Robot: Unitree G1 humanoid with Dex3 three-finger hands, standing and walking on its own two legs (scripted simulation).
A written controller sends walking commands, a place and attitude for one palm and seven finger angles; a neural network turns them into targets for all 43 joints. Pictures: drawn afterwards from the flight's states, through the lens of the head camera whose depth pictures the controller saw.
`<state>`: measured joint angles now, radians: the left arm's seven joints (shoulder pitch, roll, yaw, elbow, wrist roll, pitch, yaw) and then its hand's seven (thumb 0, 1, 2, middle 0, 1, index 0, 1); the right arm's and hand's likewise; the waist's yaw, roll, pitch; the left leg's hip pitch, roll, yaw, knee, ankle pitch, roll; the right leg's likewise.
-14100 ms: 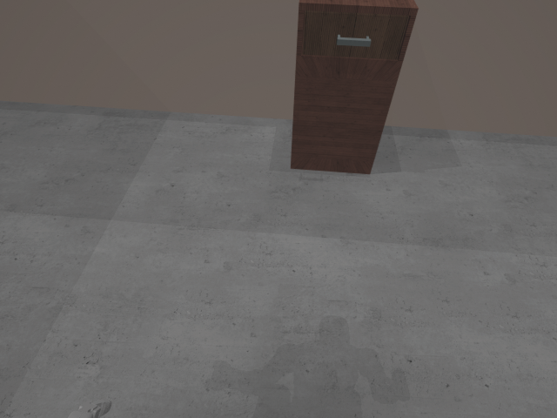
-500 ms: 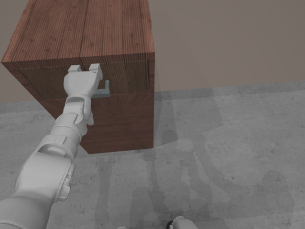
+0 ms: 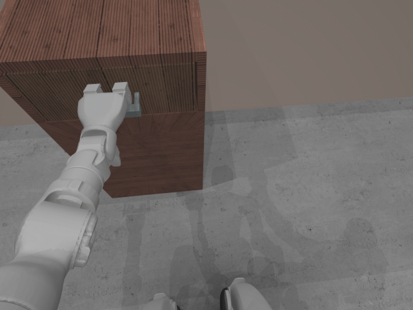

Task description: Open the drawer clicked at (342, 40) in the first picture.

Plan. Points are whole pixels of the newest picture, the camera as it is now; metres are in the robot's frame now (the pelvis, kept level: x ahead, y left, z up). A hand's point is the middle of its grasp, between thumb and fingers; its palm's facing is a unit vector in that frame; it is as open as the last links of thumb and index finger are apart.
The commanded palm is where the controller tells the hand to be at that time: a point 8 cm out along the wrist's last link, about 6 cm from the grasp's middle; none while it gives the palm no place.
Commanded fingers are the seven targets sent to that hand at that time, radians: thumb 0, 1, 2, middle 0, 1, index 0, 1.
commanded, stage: lower the fingers behind the handle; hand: left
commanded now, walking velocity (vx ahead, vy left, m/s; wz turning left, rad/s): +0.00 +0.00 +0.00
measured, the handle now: (112, 105) +0.56 +0.16 -0.01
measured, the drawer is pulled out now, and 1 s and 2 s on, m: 0.00 0.00 0.00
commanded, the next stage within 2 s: close the thumb around the handle in 0.94 s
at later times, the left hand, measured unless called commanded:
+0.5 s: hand (111, 132) +0.50 +0.17 -0.03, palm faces -0.05 -0.02 -1.00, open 13.8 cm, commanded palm +0.48 +0.17 +0.02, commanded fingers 0.00 -0.50 0.30 -0.30 -1.20 -0.30 -1.20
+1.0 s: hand (112, 132) +0.50 +0.17 -0.03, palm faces -0.05 -0.01 -1.00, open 13.9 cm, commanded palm +0.48 +0.16 +0.02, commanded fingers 0.00 -0.50 0.30 -0.30 -1.20 -0.30 -1.20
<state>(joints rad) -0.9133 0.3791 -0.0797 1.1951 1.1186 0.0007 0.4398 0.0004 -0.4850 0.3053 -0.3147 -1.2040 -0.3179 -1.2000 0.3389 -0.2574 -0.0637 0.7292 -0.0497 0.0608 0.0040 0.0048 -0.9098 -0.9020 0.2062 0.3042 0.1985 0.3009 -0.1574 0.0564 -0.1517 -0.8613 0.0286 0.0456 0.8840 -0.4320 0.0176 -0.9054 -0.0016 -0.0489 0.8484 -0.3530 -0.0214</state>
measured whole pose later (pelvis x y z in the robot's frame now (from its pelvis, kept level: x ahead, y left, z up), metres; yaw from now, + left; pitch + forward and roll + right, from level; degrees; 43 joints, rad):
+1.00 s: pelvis -0.01 +0.01 -0.02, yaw +0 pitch +26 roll -2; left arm -0.94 0.38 -0.08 1.19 1.11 0.04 0.47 0.00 -0.49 0.31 -0.29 -1.20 -0.31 -1.20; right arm 0.35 -0.25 -0.05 0.73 -0.06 0.05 0.02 0.00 -0.91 -0.90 0.21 0.30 0.20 0.30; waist -0.17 0.07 -0.17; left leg -1.01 0.03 0.04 1.03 -0.48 0.03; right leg -1.04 -0.01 -0.05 0.97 -0.39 -0.01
